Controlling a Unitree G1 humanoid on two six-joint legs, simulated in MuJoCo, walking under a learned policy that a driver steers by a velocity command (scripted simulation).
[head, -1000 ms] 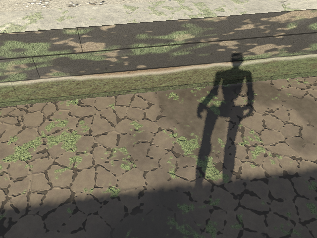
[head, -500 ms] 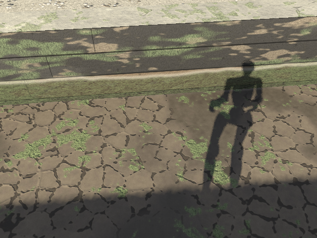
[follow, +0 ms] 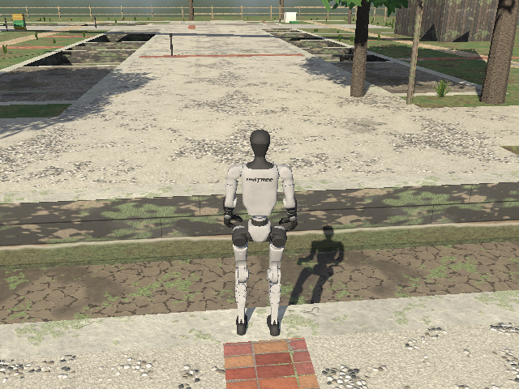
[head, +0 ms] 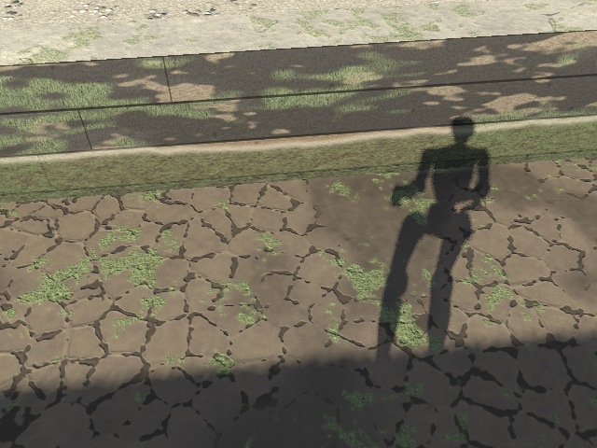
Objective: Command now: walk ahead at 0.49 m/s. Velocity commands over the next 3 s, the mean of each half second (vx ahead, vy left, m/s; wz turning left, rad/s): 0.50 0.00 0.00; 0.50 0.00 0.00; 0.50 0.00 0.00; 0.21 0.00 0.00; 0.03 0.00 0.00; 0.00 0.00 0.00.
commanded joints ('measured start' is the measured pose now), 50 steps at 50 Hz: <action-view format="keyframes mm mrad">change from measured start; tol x32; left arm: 1 -43 66 19 -77 -4 -24 5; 50 -89 59 15 -107 -9 -23 3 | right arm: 1 -52 -71 -22 -78 -5 -20 -4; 50 -88 -56 -18 -78 -4 -23 0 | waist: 1 2 -2 -131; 50 -2 -20 -59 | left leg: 1 121 41 -44 -43 250 22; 50 80 33 -47 -46 199 13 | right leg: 1 -48 -80 81 -110 313 -21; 50 -82 -92 88 -127 297 -30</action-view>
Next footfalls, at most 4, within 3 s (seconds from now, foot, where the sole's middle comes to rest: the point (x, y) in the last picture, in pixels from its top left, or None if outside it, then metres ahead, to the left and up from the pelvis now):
none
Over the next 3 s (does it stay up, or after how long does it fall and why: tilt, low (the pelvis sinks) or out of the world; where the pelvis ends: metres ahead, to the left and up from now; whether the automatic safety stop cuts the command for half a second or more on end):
stays up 0.00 0.02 0.03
